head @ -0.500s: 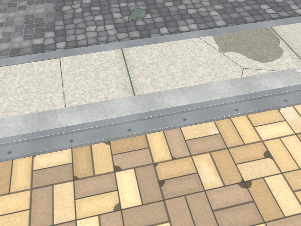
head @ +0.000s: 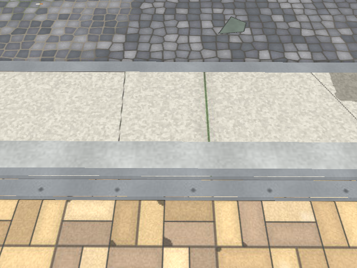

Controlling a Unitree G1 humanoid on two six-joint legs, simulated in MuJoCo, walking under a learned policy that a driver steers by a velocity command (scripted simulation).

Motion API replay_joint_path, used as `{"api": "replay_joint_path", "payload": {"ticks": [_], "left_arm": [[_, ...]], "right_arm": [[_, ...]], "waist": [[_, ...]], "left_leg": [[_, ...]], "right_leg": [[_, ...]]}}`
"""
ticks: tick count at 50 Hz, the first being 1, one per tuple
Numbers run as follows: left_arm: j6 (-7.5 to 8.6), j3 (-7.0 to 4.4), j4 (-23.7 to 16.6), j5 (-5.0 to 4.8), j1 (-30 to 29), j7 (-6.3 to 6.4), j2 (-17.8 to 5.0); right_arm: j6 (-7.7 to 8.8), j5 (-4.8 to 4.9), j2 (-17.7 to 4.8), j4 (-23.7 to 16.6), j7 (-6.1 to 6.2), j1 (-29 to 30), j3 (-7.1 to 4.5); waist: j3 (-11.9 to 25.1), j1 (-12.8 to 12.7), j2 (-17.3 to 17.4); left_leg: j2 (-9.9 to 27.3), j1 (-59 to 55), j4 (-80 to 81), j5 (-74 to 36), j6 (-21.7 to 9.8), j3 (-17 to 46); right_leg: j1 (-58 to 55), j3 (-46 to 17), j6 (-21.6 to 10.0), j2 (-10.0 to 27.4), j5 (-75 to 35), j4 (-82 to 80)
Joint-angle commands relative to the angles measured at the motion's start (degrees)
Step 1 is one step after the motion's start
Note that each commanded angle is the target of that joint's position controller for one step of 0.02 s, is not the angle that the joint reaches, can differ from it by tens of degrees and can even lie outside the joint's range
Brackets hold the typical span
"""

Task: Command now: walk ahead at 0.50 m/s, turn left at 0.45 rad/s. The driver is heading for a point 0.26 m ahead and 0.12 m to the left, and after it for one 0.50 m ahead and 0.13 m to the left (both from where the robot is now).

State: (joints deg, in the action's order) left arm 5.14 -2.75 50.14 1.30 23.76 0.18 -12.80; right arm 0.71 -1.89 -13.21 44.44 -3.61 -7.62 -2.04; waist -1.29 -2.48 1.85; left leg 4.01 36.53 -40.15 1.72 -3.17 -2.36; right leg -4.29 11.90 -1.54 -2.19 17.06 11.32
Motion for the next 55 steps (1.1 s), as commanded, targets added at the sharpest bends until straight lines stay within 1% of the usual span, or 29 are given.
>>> {"api": "replay_joint_path", "payload": {"ticks": [1,3,4,5,6,7,8,10,13,17,23,26,28,30,31,32,33,34,35,37,38,41,43,47,50,51,52,53,55], "left_arm": [[0.09,-2.12,-1.1,0.06,1.4,0.72,-9.1],[-0.57,-2.44,-0.7,0.29,0.6,1.06,-10.8],[-1.14,-2.59,-0.6,0.37,0.2,1.17,-11.6],[-1.52,-2.4,-1.1,0.27,-0.2,1.26,-11.6],[-1.41,-1.35,-3.8,-0.41,1.0,0.89,-8.0],[-0.89,-1.22,-7.1,-0.55,-0.3,-0.08,-6.3],[-0.56,-1.45,-8.2,0.05,-6.8,-0.3,-8.8],[0.43,-0.71,-8.0,-0.42,-8.4,-0.38,-7.2],[-2.56,-0.61,-7.4,1.73,-5.8,-0.65,-6.7],[-3.94,-0.43,-9.6,1.58,-12.0,-1.09,-6.1],[-3.42,0.09,-12.8,1.0,-23.4,-1.55,-5.8],[-2.54,0.66,-14.0,0.68,-27.1,-1.74,-5.1],[-1.71,0.76,-13.6,0.59,-25.3,-1.54,-5.2],[-0.94,-0.14,-10.6,0.87,-16.7,-0.8,-7.8],[-0.14,-0.48,-8.6,1.02,-10.0,-0.27,-8.5],[0.8,-0.97,-7.3,1.56,-3.1,0.38,-11.1],[0.47,-2.16,-7.5,1.98,0.2,0.37,-16.2],[-0.73,-2.02,-7.4,-0.65,0.4,-0.3,-13.3],[-1.01,-1.1,-8.1,-1.27,-4.1,-0.45,-9.7],[-1.08,0.76,-7.8,-0.97,-10.3,-0.08,-4.2],[-1.1,1.03,-6.8,-1.15,-10.4,0.23,-4.1],[-0.9,1.05,-5.4,-0.2,-12.0,0.04,-5.4],[-1.09,1.11,-4.4,0.2,-12.5,-0.06,-5.9],[-3.15,0.47,-2.7,0.0,-10.4,-0.19,-7.6],[-4.69,0.75,-2.1,-0.46,-11.0,0.13,-6.6],[-4.79,1.03,-1.9,-0.33,-10.2,0.1,-5.4],[-4.91,1.18,-1.7,-1.03,-7.0,-0.05,-3.9],[-5.26,1.41,0.1,-1.15,-6.3,-0.05,-3.0],[-5.1,1.2,1.8,-0.65,-5.7,0.04,-3.7]], "right_arm": [[0.82,-0.21,-3.3,-6.0,-0.28,6.7,-0.68],[0.78,-0.34,-4.4,-5.4,0.21,2.8,-1.36],[1.05,-0.48,-5.4,-3.9,0.59,-3.1,-2.04],[1.53,-1.09,-7.5,-0.9,1.22,-12.9,-3.18],[1.61,-1.54,-13.7,-0.1,2.2,-20.0,-5.08],[1.16,0.73,-17.7,-1.0,2.45,-17.4,-5.99],[0.57,1.38,-16.6,-1.1,2.78,-16.7,-5.9],[0.76,1.44,-10.8,-0.3,3.48,-12.1,-4.35],[2.01,2.06,-8.3,-0.8,3.38,-9.2,-3.34],[2.69,2.0,-10.5,0.1,3.16,-12.7,-3.92],[2.75,1.98,-10.2,1.4,3.44,-18.8,-3.87],[2.67,1.5,-9.3,2.5,4.09,-21.1,-3.35],[2.58,1.23,-9.4,3.0,4.6,-20.8,-3.13],[2.95,1.11,-10.6,2.8,5.02,-18.4,-3.24],[3.22,1.63,-11.2,2.7,4.96,-16.6,-3.28],[3.69,2.18,-9.6,1.6,4.75,-16.5,-2.81],[3.39,4.42,-3.6,1.8,5.02,-26.6,-1.82],[2.71,3.43,-8.5,3.4,5.64,-28.1,-2.46],[2.12,2.06,-9.3,4.1,5.57,-23.5,-2.77],[1.22,1.22,-7.2,3.0,4.74,-16.8,-2.07],[0.21,0.54,-6.3,3.0,4.22,-16.5,-1.94],[-1.66,0.6,-4.0,5.0,3.76,-19.2,-1.19],[-2.16,0.57,-3.1,5.2,4.02,-16.9,-0.54],[-2.97,0.56,-3.9,5.7,4.42,-12.0,0.03],[-2.01,-0.11,-3.6,6.6,4.75,-10.8,0.53],[-1.32,-0.62,-5.1,6.5,5.08,-10.8,0.55],[-0.81,-0.02,-8.7,6.2,5.44,-8.3,-0.1],[-0.41,1.05,-6.6,7.1,5.2,-6.9,0.42],[0.3,1.37,-4.3,8.2,5.19,-4.9,1.09]], "waist": [[-4.5,0.0,-5.6],[-1.1,2.0,-6.9],[2.5,4.7,-6.7],[8.2,8.9,-4.3],[15.8,10.7,4.1],[20.6,7.6,14.1],[15.8,9.3,4.8],[4.2,4.9,-2.4],[3.0,0.9,-1.0],[0.2,2.1,-0.1],[-1.0,6.5,1.4],[-2.1,8.0,1.2],[-1.2,7.0,2.1],[1.8,3.3,3.4],[4.2,-0.5,2.2],[9.9,-2.9,-0.7],[20.4,0.5,-16.1],[26.2,0.0,-12.9],[18.7,0.9,-5.5],[8.2,2.4,-4.5],[6.2,3.4,-6.0],[7.0,6.0,-7.8],[6.6,5.8,-9.2],[5.4,3.3,-10.4],[0.7,4.4,-6.4],[-0.7,4.1,-2.6],[-2.2,0.8,4.0],[-2.2,0.4,6.5],[-2.9,-0.5,5.4]], "left_leg": [[-1.5,-1.1,4.4,3.7,-2.7,-3.3],[-5.5,-7.5,5.2,9.8,-5.1,-6.1],[-8.1,-14.3,6.7,11.7,-6.6,-6.7],[-9.1,-27.6,9.9,10.7,-8.6,-4.7],[4.6,-44.9,11.8,19.1,-13.6,15.0],[16.1,-55.0,22.2,15.4,-21.0,46.5],[14.6,-53.6,23.7,11.6,-19.3,41.0],[10.4,-37.9,24.2,-0.8,-14.9,27.0],[4.7,-28.4,26.2,-9.5,-12.8,19.2],[2.4,-26.5,29.1,-7.3,-12.3,17.7],[1.5,-33.6,27.5,-10.1,-9.6,18.3],[1.6,-36.3,24.1,-22.7,-8.2,16.9],[1.6,-36.5,20.5,-31.1,-6.2,16.4],[1.3,-37.2,13.6,-40.1,-3.8,17.2],[-0.6,-36.8,5.7,-40.2,-2.7,15.7],[-3.3,-29.6,-5.5,-25.7,-1.6,14.9],[-11.7,-16.1,-27.4,21.7,1.0,9.6],[-13.8,-11.1,-35.4,33.6,1.2,10.0],[-11.1,-10.1,-36.2,28.7,1.7,12.3],[-7.5,-9.1,-29.6,25.3,2.6,10.9],[-6.5,-12.6,-25.7,23.6,2.9,10.3],[-6.9,-20.6,-18.2,21.5,3.8,7.1],[-5.9,-22.2,-9.4,20.8,3.9,5.3],[-4.8,-25.6,1.0,17.5,3.2,2.7],[-3.9,-32.0,13.9,12.0,1.1,3.7],[0.8,-32.0,19.3,12.0,0.0,10.0],[6.0,-25.6,23.6,17.3,-2.3,17.5],[7.4,-14.6,27.5,24.6,-3.0,18.8],[3.3,-12.3,27.9,24.9,-0.1,15.1]], "right_leg": [[0.3,-2.1,-6.0,17.3,-32.6,0.4],[-2.2,0.0,-5.0,17.4,-51.6,9.9],[-1.8,1.2,-4.5,16.9,-56.6,19.6],[4.3,2.4,-3.2,15.3,-51.0,33.2],[21.1,2.7,-0.9,12.0,-28.5,52.7],[40.2,-5.4,1.9,-0.7,13.6,70.0],[47.3,-13.8,1.1,2.8,9.5,71.3],[44.3,-13.5,0.7,7.6,1.5,61.7],[36.6,-13.4,2.5,8.8,1.0,55.0],[41.0,-12.0,4.5,8.7,-5.9,46.4],[44.7,-12.0,4.5,6.7,-17.3,31.4],[42.1,-10.1,2.9,4.5,-18.6,25.2],[35.6,-10.0,1.0,2.4,-17.8,21.2],[25.4,-10.2,-1.3,-0.1,-15.5,18.3],[17.9,-10.2,-2.5,0.3,-21.4,13.1],[4.3,-16.0,-4.2,8.1,-36.6,14.8],[-13.5,-34.7,-14.2,27.7,-69.8,21.4],[-13.7,-43.5,-18.4,29.4,-72.2,18.4],[-5.6,-36.6,-16.7,25.7,-64.3,15.3],[5.9,-26.7,-12.4,19.7,-54.5,10.4],[11.2,-23.4,-10.7,17.3,-51.3,8.3],[18.8,-17.6,-10.3,14.4,-48.4,6.2],[20.4,-16.0,-10.2,13.5,-42.1,5.4],[23.3,-19.1,-9.5,13.2,-10.0,2.7],[30.9,-20.8,-5.3,11.7,9.3,2.7],[32.0,-20.2,-2.8,10.3,9.8,5.0],[29.6,-15.5,-0.7,5.1,6.3,8.1],[17.5,-13.0,0.0,3.4,-0.5,10.2],[10.8,-14.4,0.2,4.9,-6.6,9.7]]}}
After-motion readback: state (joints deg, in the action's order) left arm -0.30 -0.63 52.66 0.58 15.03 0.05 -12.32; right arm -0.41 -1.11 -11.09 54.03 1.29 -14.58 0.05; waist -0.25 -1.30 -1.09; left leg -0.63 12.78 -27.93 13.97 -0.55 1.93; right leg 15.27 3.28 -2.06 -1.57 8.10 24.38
